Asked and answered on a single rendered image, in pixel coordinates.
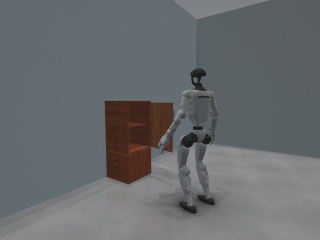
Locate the robot left forearm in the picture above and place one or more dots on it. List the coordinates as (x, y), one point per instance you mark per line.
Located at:
(173, 127)

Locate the robot right hand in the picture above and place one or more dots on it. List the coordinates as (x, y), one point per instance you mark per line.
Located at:
(212, 135)

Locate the left robot upper arm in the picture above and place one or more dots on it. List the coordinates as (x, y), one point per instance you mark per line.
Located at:
(185, 97)

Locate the robot right forearm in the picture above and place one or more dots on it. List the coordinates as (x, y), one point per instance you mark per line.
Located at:
(213, 123)

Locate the right robot upper arm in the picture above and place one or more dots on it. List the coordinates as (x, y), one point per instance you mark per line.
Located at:
(213, 105)

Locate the robot left hand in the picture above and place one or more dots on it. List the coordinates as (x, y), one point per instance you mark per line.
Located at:
(164, 141)

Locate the right robot thigh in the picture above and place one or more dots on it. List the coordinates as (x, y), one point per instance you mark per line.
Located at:
(200, 149)

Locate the cupboard door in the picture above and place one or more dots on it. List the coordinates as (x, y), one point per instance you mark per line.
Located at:
(161, 117)

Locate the robot torso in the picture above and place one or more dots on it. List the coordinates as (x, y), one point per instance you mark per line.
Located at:
(198, 111)

